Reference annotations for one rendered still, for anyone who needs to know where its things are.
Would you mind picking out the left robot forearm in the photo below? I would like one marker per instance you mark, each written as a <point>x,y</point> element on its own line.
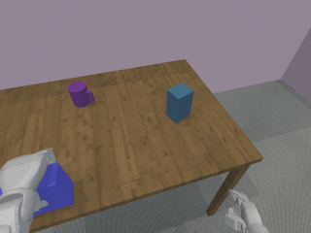
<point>17,208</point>

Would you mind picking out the table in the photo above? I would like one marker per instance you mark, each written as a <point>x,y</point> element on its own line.
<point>123,147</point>

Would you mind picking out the sponge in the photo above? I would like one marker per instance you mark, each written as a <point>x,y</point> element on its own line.
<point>56,188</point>

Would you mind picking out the robot right hand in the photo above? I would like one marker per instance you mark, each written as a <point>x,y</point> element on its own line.
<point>238,220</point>

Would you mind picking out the robot left hand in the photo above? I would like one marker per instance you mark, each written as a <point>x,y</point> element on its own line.
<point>26,171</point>

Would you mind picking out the right robot forearm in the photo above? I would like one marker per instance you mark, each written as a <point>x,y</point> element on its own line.
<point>255,228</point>

